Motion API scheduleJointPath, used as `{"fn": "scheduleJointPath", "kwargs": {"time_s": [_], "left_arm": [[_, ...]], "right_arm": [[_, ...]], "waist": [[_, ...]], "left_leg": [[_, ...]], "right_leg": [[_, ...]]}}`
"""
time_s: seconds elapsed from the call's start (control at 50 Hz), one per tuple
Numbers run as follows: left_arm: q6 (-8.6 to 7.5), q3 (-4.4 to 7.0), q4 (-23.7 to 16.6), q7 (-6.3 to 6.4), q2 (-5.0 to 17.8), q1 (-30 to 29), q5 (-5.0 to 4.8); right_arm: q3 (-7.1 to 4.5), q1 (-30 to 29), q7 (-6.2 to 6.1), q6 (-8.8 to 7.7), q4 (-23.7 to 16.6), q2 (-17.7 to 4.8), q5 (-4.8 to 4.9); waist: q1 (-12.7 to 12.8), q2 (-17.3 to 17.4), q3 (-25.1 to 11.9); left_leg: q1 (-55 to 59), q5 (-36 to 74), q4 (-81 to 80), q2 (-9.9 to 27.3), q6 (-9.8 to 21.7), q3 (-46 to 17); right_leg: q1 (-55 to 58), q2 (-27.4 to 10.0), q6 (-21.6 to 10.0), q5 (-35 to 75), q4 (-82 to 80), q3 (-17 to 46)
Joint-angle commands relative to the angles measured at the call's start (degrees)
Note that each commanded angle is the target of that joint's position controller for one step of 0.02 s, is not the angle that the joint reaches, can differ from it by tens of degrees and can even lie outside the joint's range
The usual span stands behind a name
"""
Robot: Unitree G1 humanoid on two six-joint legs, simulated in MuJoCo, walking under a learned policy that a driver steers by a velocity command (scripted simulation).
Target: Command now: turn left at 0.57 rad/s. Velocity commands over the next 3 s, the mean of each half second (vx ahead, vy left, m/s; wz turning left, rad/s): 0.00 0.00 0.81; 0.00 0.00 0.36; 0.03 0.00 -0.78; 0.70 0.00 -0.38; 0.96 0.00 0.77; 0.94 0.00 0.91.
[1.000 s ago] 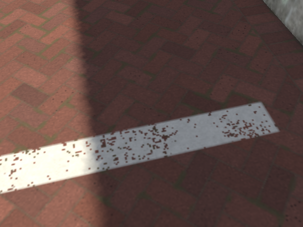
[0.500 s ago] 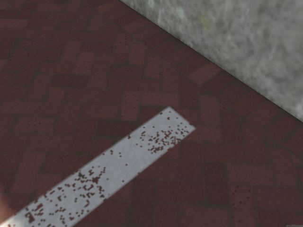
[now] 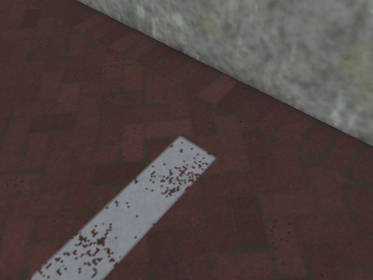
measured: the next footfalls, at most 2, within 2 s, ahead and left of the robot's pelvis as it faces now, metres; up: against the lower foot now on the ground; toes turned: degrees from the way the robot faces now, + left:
left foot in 0.22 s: +0.03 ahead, +0.14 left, +0.00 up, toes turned +17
right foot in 0.72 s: +0.18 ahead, -0.01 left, +0.00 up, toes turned +47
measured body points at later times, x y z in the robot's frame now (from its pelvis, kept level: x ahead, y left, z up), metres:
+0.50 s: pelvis +0.01 +0.05 +0.00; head +0.04 +0.10 +0.45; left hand +0.05 +0.38 -0.10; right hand +0.27 -0.16 -0.07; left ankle -0.01 +0.13 -0.74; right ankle +0.11 -0.10 -0.67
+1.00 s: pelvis +0.05 +0.03 +0.00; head +0.10 +0.05 +0.45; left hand +0.00 +0.33 -0.10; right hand +0.36 -0.07 -0.09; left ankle -0.06 +0.13 -0.72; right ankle +0.15 -0.04 -0.74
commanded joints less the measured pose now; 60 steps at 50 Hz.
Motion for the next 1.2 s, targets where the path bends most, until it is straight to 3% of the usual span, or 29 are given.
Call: {"fn": "scheduleJointPath", "kwargs": {"time_s": [0.02,0.1,0.2,0.22,0.24,0.26,0.28,0.3,0.32,0.34,0.4,0.48,0.64,0.7,0.72,0.74,0.76,0.78,0.8,0.84,0.9,0.96,1.04,1.06,1.08,1.1,1.12,1.14,1.2], "left_arm": [[-1.67,2.92,-3.44,0.80,7.93,-3.98,-0.36],[-1.24,4.31,-2.13,1.13,10.46,-2.41,-0.67],[-1.97,5.56,-0.47,-0.60,12.18,-3.16,-3.03],[-2.15,5.35,0.92,-1.12,10.54,-0.36,-3.04],[-2.31,4.89,0.27,-1.39,8.55,0.71,-1.42],[-2.68,3.35,-5.01,-1.07,5.21,-5.07,0.42],[-2.73,4.08,-4.46,-0.72,8.49,-9.14,-0.07],[-2.84,4.10,-4.38,-0.43,8.57,-9.86,-1.20],[-2.86,4.33,-3.01,0.15,8.73,-8.23,-1.11],[-2.70,4.76,-2.48,0.63,9.94,-7.22,-0.62],[-2.71,4.57,-0.37,-0.07,8.45,-4.28,-0.53],[-2.87,3.85,0.31,-0.44,7.06,-5.43,-0.93],[-4.41,4.34,1.09,-1.66,8.89,-6.14,-1.68],[-4.97,4.86,3.33,-2.39,10.00,-0.61,-1.63],[-4.91,4.98,3.65,-2.47,10.88,-0.28,-1.09],[-4.45,4.74,1.87,-2.35,12.85,-3.22,-0.06],[-4.23,4.16,2.29,-2.48,12.71,-3.07,2.17],[-4.78,2.90,1.39,-2.68,8.87,-5.24,1.39],[-4.93,1.66,1.25,-2.81,5.50,-6.92,0.32],[-4.02,1.90,1.91,-2.87,7.59,-6.33,-1.76],[-1.81,4.58,2.05,-1.92,14.84,-0.80,-2.50],[-0.92,5.11,1.55,-1.38,14.60,0.78,-2.97],[0.31,5.54,0.23,-0.40,13.46,-1.83,-4.26],[0.54,5.33,-0.29,-0.10,12.49,-2.15,-4.43],[0.63,4.59,-0.75,-0.15,9.90,-1.24,-3.93],[0.04,4.19,-2.65,-0.51,8.30,0.22,-3.76],[-0.42,5.63,-0.94,-0.67,13.04,3.08,-2.82],[-0.20,6.49,0.50,-1.00,15.12,4.45,-3.20],[1.28,5.52,1.02,-1.33,11.16,5.26,-2.72]], "right_arm": [[-1.72,-1.24,-1.00,1.43,-5.61,-4.19,-0.30],[-0.40,-5.42,1.55,1.29,-10.25,-1.15,-0.40],[-2.17,-0.45,2.53,1.93,-10.92,-3.79,-0.15],[-3.20,2.33,1.64,1.89,-10.08,-5.53,-0.42],[-5.46,5.87,0.33,1.50,-10.36,-12.55,-0.40],[-6.35,6.16,0.38,0.12,-12.01,-19.20,-2.50],[-5.27,6.58,1.21,-1.51,-12.22,-15.10,-3.17],[-4.53,4.93,1.08,-2.47,-11.60,-13.65,-2.69],[-4.20,1.65,0.50,-2.55,-11.72,-11.99,-1.24],[-3.44,-2.10,-0.13,-1.88,-12.48,-10.05,-0.02],[-2.88,-4.96,-1.55,-0.64,-13.96,-9.25,-0.83],[-3.40,-4.11,-2.25,-0.09,-13.92,-10.57,-0.45],[-3.73,-5.83,-1.80,1.09,-15.16,-11.10,-0.23],[-2.97,-9.01,-1.75,1.37,-15.86,-9.66,0.24],[-2.09,-6.96,-1.84,1.30,-15.37,-7.35,-0.05],[-0.59,-1.83,-1.61,1.16,-14.15,-3.06,-1.50],[-1.03,-2.94,-1.82,0.64,-15.56,-5.07,-1.54],[-1.65,-0.52,-2.03,0.11,-13.88,-7.76,-2.18],[-1.64,-1.58,-1.82,0.07,-12.18,-8.03,-2.43],[-1.08,-4.22,-1.55,0.07,-11.60,-5.25,-3.28],[-0.63,-8.47,-1.25,-0.99,-11.87,-3.36,-1.65],[-0.98,-8.43,-1.50,-1.64,-10.93,-3.48,-0.27],[-1.58,-3.96,-0.78,-3.05,-7.85,-3.44,-0.22],[-2.14,-1.76,-0.67,-3.07,-6.64,-4.63,-0.42],[-2.80,-0.79,-0.89,-2.73,-6.57,-7.25,-1.24],[-3.65,-2.93,-0.43,-2.32,-6.50,-11.77,-3.48],[-2.86,-6.72,-0.56,-2.64,-8.40,-8.22,-4.70],[-1.89,-9.46,-1.07,-2.77,-9.23,-5.18,-4.23],[-1.12,-10.37,-2.19,-2.78,-8.68,-3.65,-1.84]], "waist": [[1.31,-12.37,-2.04],[3.69,-11.33,-4.83],[1.19,-9.96,-6.23],[0.43,-5.93,-6.66],[-0.35,7.76,-6.82],[-0.05,21.05,-10.17],[-3.76,9.37,-13.75],[-2.19,7.17,-10.79],[0.00,2.75,-8.17],[1.81,2.57,-6.58],[3.64,3.43,-8.17],[2.77,4.02,-8.14],[1.59,8.29,-7.91],[4.09,8.37,-9.92],[3.05,5.72,-10.92],[-0.34,-7.06,-11.83],[-1.24,-17.86,-7.07],[-1.56,-14.23,-6.69],[-1.06,-10.15,-5.83],[0.17,-9.46,-4.33],[3.41,-11.20,-4.18],[3.99,-13.43,-6.23],[1.25,-13.43,-9.07],[0.67,-12.47,-10.27],[1.17,-6.00,-10.27],[3.68,13.07,-6.87],[4.07,8.90,-5.51],[5.21,4.64,-4.85],[4.79,4.82,-2.66]], "left_leg": [[-6.53,4.81,6.05,2.83,-2.51,-0.29],[-1.42,7.13,-9.27,4.64,-1.17,1.98],[10.64,11.83,-25.15,1.07,3.78,6.96],[17.16,18.36,-30.58,-0.75,5.84,5.45],[27.80,41.73,-35.82,7.20,10.74,-9.44],[32.77,50.30,-39.62,20.57,24.65,-36.13],[33.63,42.96,-41.68,21.21,25.96,-33.93],[30.89,37.30,-41.89,18.62,23.26,-29.51],[28.34,32.31,-41.69,15.30,19.85,-25.56],[25.47,30.74,-41.61,13.40,17.63,-23.03],[21.09,32.01,-41.47,9.33,16.23,-19.97],[21.38,26.22,-40.60,7.56,15.94,-23.28],[20.75,27.79,-36.87,5.66,14.63,-33.79],[20.49,30.83,-32.36,3.45,12.01,-32.33],[17.96,24.22,-29.40,1.18,9.98,-29.76],[13.79,4.18,-19.17,-5.28,6.79,-21.98],[5.51,-12.23,-10.45,-10.79,3.02,-15.86],[6.23,-10.31,-3.67,-6.83,0.36,-17.43],[7.72,-6.21,-4.03,-4.86,-1.02,-16.87],[6.73,-1.90,-11.18,-2.21,-2.92,-11.28],[8.82,-1.59,-20.40,-5.39,-2.92,-5.76],[9.12,0.36,-25.67,-6.33,-1.83,-6.84],[18.63,11.28,-40.48,-6.01,0.64,-6.51],[26.20,17.34,-43.98,-3.10,1.84,-6.91],[33.77,22.55,-44.07,5.55,5.40,-13.06],[32.54,35.62,-44.79,17.36,13.93,-26.08],[29.37,43.26,-43.74,22.59,17.90,-25.91],[27.79,44.80,-42.69,20.00,16.65,-20.08],[28.70,49.34,-40.29,13.15,13.40,-8.45]], "right_leg": [[3.54,-13.78,-11.08,23.18,-9.36,3.72],[6.73,-16.04,-11.05,23.21,-6.78,0.41],[4.80,-17.99,-7.01,22.38,1.68,-3.27],[1.27,-15.05,-3.79,17.32,8.27,-6.16],[-11.65,-8.46,1.57,3.01,25.24,-10.80],[-29.05,2.18,5.14,-25.36,40.42,-3.61],[-30.75,1.66,3.96,-24.54,46.89,5.69],[-31.10,1.28,2.11,-19.60,46.91,7.20],[-31.03,0.09,1.41,-14.11,44.02,7.93],[-30.05,-0.47,1.28,-9.67,40.54,8.33],[-24.03,2.36,2.51,-2.38,37.06,7.49],[-22.64,4.89,4.37,-0.10,25.48,8.75],[-14.17,7.27,3.25,-2.09,9.90,11.09],[-3.61,5.39,1.48,6.42,-3.51,8.84],[2.70,1.31,-0.15,13.53,-6.70,11.12],[7.19,-9.55,-4.56,22.41,-9.44,22.98],[3.49,-16.08,-14.96,26.78,-11.73,36.12],[0.89,-17.92,-18.18,22.63,-11.58,38.82],[0.22,-14.03,-15.59,18.60,-10.26,32.09],[2.78,-7.98,-11.27,13.13,-9.39,27.66],[5.71,-4.00,-10.57,20.32,-7.04,26.90],[10.15,-4.77,-11.28,20.83,-7.02,31.97],[7.96,-2.87,-8.97,22.39,-4.44,33.10],[2.41,-1.07,-6.72,18.35,-2.54,31.39],[-7.63,2.71,-3.85,6.60,4.93,26.56],[-20.09,10.85,-0.65,-14.39,13.50,14.89],[-21.48,6.24,1.80,-19.04,26.78,14.43],[-20.91,4.99,2.49,-16.10,32.77,12.98],[-24.88,2.67,4.99,-6.86,40.61,9.14]]}}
